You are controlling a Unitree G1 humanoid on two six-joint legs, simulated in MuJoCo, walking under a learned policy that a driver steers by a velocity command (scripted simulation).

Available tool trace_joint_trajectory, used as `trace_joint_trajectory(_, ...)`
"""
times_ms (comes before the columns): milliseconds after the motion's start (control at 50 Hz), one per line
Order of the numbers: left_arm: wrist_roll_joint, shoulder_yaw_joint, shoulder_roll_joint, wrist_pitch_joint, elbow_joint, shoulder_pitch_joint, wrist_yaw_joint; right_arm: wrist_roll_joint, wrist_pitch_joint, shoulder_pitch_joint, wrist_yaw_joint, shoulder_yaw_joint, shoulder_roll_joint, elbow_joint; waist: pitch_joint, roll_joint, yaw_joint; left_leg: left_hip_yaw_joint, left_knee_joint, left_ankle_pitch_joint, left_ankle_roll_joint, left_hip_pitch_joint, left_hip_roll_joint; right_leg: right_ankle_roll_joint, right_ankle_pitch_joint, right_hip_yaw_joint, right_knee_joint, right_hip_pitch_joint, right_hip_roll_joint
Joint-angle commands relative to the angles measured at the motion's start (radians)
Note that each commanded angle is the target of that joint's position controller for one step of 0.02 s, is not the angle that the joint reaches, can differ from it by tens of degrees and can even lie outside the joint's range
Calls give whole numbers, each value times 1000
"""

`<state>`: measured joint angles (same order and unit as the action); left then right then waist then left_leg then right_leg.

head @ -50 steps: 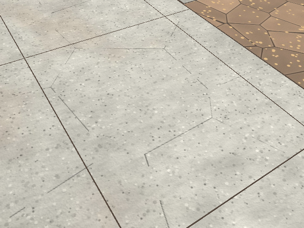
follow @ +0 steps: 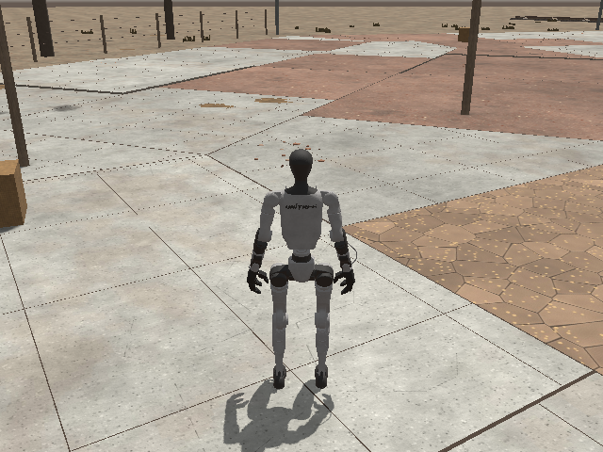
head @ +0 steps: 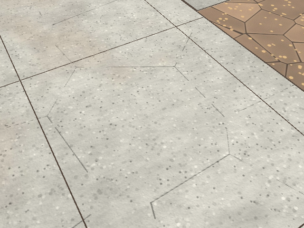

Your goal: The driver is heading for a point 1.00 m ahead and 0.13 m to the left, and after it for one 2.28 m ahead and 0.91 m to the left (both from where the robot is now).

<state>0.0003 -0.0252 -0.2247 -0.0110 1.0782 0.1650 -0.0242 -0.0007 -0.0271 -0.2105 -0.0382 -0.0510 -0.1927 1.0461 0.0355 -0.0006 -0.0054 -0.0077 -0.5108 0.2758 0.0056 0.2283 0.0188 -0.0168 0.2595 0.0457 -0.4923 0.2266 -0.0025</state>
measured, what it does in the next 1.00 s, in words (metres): walks ahead: right foot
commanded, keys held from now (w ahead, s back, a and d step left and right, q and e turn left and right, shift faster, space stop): no key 0.20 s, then w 0.80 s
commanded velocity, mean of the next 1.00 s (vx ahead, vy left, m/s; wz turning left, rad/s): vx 0.29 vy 0.00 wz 0.00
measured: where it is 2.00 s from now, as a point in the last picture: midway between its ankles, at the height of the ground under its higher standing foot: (154, 148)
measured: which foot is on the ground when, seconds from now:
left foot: down 0.00-0.98, up 1.00-1.00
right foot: down 0.00-0.50, up 0.52-0.94, down 0.96-1.00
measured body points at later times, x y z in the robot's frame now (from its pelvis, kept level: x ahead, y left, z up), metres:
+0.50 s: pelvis +0.06 +0.03 -0.01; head +0.07 +0.04 +0.44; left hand +0.04 +0.29 -0.17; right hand +0.12 -0.23 -0.14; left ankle +0.06 +0.13 -0.74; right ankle +0.00 -0.11 -0.74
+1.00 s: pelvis +0.30 +0.00 -0.02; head +0.34 +0.00 +0.42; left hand +0.54 +0.23 -0.12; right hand +0.21 -0.25 -0.16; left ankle +0.07 +0.13 -0.71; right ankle +0.44 -0.09 -0.74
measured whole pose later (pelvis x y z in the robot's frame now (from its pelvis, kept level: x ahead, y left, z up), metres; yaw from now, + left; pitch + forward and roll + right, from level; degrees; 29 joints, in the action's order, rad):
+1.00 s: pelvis +0.30 +0.00 -0.02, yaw +0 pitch +2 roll +0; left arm -0.02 -0.06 -0.22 -0.10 0.89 -0.08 0.04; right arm 0.00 -0.07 -0.47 -0.02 -0.05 -0.21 1.09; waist 0.05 0.00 0.05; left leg -0.02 -0.62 0.52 0.00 -0.06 0.03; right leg -0.10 0.07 0.08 -0.58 0.53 -0.01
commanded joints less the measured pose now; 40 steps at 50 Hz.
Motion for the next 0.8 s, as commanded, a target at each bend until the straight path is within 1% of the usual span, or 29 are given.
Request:
trace_joint_trajectory(20, -2, -15, -89, -1, -22, 18, -5, 1, -3, -29, -3, -19, -113, -23, -68, -1, -1, 36, 59, -305, -36, -34, 40, -31, -252, -37, 43, -46, 42)
trace_joint_trajectory(200, -3, -18, -94, 7, -2, 18, -11, 0, 11, -25, -5, -16, -100, 0, -39, -4, -1, 23, 69, -279, -31, -40, 28, -26, -252, -42, 48, -50, 47)
trace_joint_trajectory(220, -4, -17, -84, 8, 12, 39, -11, 1, 13, -45, -5, -15, -90, 14, -60, -5, 0, 9, 72, -176, -33, -50, 15, -29, -148, -31, 52, -58, 36)
trace_joint_trajectory(240, -11, -22, -94, 11, 18, 47, -11, 8, 16, -51, -6, -19, -95, 20, -44, -2, -1, -11, 53, -8, -43, -30, -6, -42, 25, -22, 45, -41, 22)
trace_joint_trajectory(260, -18, -28, -107, 11, 18, 49, -11, 13, 16, -48, -7, -22, -100, 18, -9, 7, -4, -17, 36, 182, -58, 18, -17, -62, 233, -38, 52, -7, 26)
trace_joint_trajectory(280, -23, -32, -117, 7, 13, 52, -13, 16, 11, -36, -8, -21, -97, 8, 47, 23, -9, -11, 24, 314, -71, 84, -18, -85, 394, -81, 80, 31, 51)
trace_joint_trajectory(300, -28, -35, -124, -4, 10, 72, -13, 20, -1, -17, -8, -19, -91, -6, 93, 43, -20, -7, -5, 358, -79, 152, -15, -115, 487, -151, 120, 41, 94)
trace_joint_trajectory(320, -34, -40, -141, -19, 15, 112, -11, 23, -19, 7, -4, -14, -74, -22, 119, 81, -36, -19, -70, 328, -80, 223, -18, -153, 540, -253, 170, 13, 160)
trace_joint_trajectory(340, -36, -50, -170, -33, 25, 157, -8, 25, -38, 32, 3, -9, -51, -38, 124, 142, -47, -53, -172, 243, -75, 282, -30, -203, 572, -394, 240, -34, 250)
trace_joint_trajectory(360, -32, -57, -189, -45, 30, 180, -5, 26, -52, 60, 11, -8, -45, -54, 131, 171, -51, -45, -243, 193, -83, 313, -20, -251, 561, -517, 290, -43, 326)
trace_joint_trajectory(380, -23, -57, -184, -58, 22, 168, -3, 28, -62, 74, 20, -10, -52, -65, 132, 166, -45, -15, -294, 198, -96, 335, 5, -269, 504, -567, 298, -39, 364)
trace_joint_trajectory(400, -20, -55, -173, -68, 9, 147, 0, 30, -70, 67, 27, -12, -59, -66, 118, 152, -31, 1, -314, 229, -106, 344, 23, -263, 433, -551, 288, -54, 368)
trace_joint_trajectory(420, -25, -54, -167, -71, -4, 122, 5, 33, -75, 50, 33, -14, -64, -63, 101, 139, -14, 0, -264, 240, -116, 316, 34, -237, 376, -494, 274, -56, 350)
trace_joint_trajectory(440, -35, -55, -169, -70, -21, 79, 8, 37, -79, 19, 35, -17, -67, -52, 90, 129, 16, -22, -146, 200, -123, 214, 30, -198, 324, -405, 257, -9, 309)
trace_joint_trajectory(460, -44, -55, -170, -63, -38, 20, 11, 38, -80, -60, 34, -23, -67, -17, 70, 118, 68, -66, 0, 77, -122, 10, -3, -154, 257, -292, 219, 101, 241)
trace_joint_trajectory(480, -42, -55, -161, -60, -50, 2, 13, 29, -76, -153, 33, -37, -84, 30, 37, 90, 98, -72, 16, -23, -104, -173, -36, -119, 150, -200, 134, 198, 173)
trace_joint_trajectory(500, -34, -44, -125, -64, -69, -29, 14, 19, -72, -283, 29, -56, -134, 60, -6, -41, 146, 96, 92, 28, -135, -312, 64, -64, 11, -81, -105, 305, 93)
trace_joint_trajectory(520, -27, -30, -62, -79, -107, -30, 12, 24, -74, -411, 33, -84, -255, 77, -54, -338, 166, 522, 276, 95, -264, -451, 302, 2, 122, 45, -450, 496, -32)
trace_joint_trajectory(540, -34, -36, -83, -92, -118, -60, 11, 7, -87, -393, 38, -56, -187, 69, -38, -260, 146, 698, 320, 125, -321, -439, 376, -12, 289, -74, -660, 612, -20)
trace_joint_trajectory(560, -51, -37, -87, -102, -116, -45, 20, 5, -98, -311, 39, -37, -135, 45, 19, -160, 96, 606, 297, 94, -294, -422, 363, -43, 225, -118, -755, 688, 37)
trace_joint_trajectory(580, -53, -37, -86, -107, -105, -30, 25, 6, -103, -252, 44, -28, -118, 22, 26, -106, 68, 489, 298, 36, -257, -397, 320, -62, 130, -112, -760, 693, 75)
trace_joint_trajectory(600, -43, -43, -94, -110, -101, -33, 26, 9, -102, -212, 49, -22, -119, 8, 42, -65, 49, 399, 312, -63, -228, -361, 293, -68, 51, -106, -706, 680, 101)
trace_joint_trajectory(620, -33, -52, -106, -107, -100, -39, 28, 6, -98, -197, 51, -11, -97, 2, 44, -61, 35, 311, 324, -176, -199, -323, 260, -67, -1, -97, -644, 629, 121)
trace_joint_trajectory(640, -31, -53, -93, -101, -98, -34, 33, 2, -90, -209, 49, -5, -84, 5, 37, -81, 29, 248, 331, -248, -184, -297, 234, -59, -30, -79, -598, 584, 124)
trace_joint_trajectory(660, -29, -51, -75, -94, -99, -40, 37, -1, -85, -229, 45, -3, -86, 8, 33, -87, 29, 206, 339, -304, -183, -285, 218, -46, -56, -60, -561, 563, 119)
trace_joint_trajectory(680, -25, -49, -62, -86, -107, -65, 39, -3, -82, -245, 39, -4, -99, 9, 39, -83, 32, 175, 349, -339, -186, -272, 209, -33, -85, -45, -516, 559, 114)
trace_joint_trajectory(740, -21, -33, -32, -78, -164, -212, 42, -5, -77, -247, 22, -8, -137, -3, 80, -69, 52, 106, 391, -346, -181, -187, 182, -11, -207, -15, -280, 505, 85)
trace_joint_trajectory(760, -23, -29, -28, -77, -178, -254, 45, -5, -77, -255, 18, -11, -146, -4, 90, -78, 61, 87, 407, -329, -178, -163, 175, -9, -248, -1, -214, 468, 71)
trace_joint_trajectory(800, -28, -25, -36, -76, -199, -309, 52, 1, -79, -287, 16, -16, -155, 5, 108, -89, 74, 69, 429, -304, -182, -158, 185, -15, -294, 15, -140, 424, 54)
